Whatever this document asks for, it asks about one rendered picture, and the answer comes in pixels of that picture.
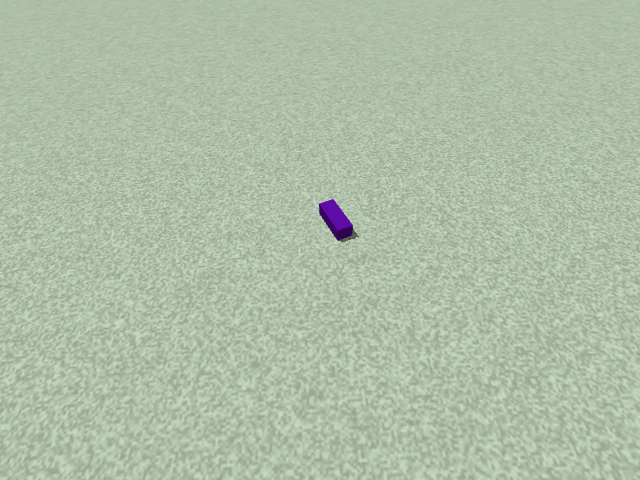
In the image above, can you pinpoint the carton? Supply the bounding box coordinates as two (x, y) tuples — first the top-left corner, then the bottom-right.
(319, 199), (353, 241)

